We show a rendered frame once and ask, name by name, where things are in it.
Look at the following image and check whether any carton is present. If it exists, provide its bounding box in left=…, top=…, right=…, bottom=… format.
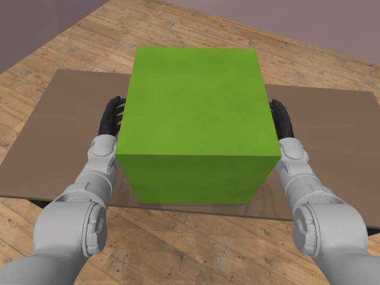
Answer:
left=115, top=46, right=282, bottom=204

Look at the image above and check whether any left robot upper arm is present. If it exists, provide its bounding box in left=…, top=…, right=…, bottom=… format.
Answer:
left=0, top=202, right=107, bottom=285

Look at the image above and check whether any robot left hand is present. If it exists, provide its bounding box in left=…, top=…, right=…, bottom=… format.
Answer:
left=98, top=96, right=126, bottom=137

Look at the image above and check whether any robot right forearm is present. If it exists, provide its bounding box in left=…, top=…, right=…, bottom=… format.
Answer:
left=275, top=138, right=368, bottom=249

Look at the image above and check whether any robot right hand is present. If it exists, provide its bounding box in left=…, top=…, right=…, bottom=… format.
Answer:
left=269, top=99, right=294, bottom=140

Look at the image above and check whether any robot left forearm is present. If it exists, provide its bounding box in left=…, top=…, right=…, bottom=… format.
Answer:
left=33, top=134, right=120, bottom=249

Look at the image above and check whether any right robot upper arm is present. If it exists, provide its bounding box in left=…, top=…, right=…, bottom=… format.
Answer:
left=293, top=203, right=380, bottom=285

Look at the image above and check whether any table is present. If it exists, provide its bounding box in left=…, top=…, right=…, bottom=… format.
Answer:
left=0, top=69, right=380, bottom=236

